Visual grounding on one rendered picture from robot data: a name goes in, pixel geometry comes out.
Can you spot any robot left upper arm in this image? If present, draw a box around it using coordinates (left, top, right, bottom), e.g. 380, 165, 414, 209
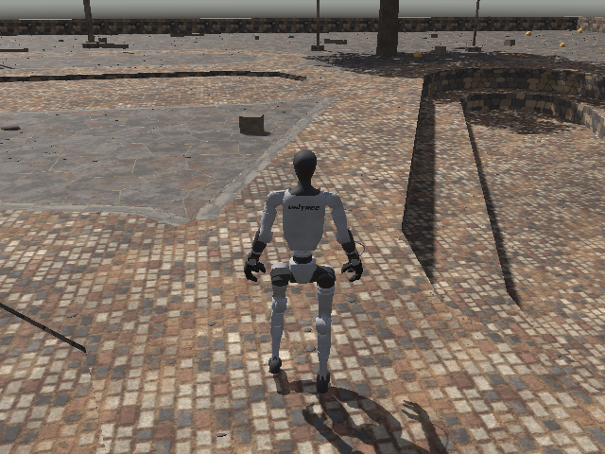
257, 190, 285, 243

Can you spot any robot right upper arm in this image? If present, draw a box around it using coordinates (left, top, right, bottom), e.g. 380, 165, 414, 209
323, 191, 351, 244

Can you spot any left robot hand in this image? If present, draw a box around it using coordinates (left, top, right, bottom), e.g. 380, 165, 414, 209
244, 260, 266, 282

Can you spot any right robot forearm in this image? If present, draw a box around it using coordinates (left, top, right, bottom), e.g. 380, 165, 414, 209
341, 229, 361, 266

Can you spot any right robot hand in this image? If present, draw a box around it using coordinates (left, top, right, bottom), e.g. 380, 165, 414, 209
341, 260, 363, 282

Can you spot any robot right foot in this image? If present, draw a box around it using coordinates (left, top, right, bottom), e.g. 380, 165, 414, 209
316, 370, 330, 393

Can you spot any left robot forearm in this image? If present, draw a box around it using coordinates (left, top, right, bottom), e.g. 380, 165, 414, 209
247, 228, 267, 266

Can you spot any right robot shin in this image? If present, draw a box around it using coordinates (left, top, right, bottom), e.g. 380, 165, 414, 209
317, 318, 332, 380

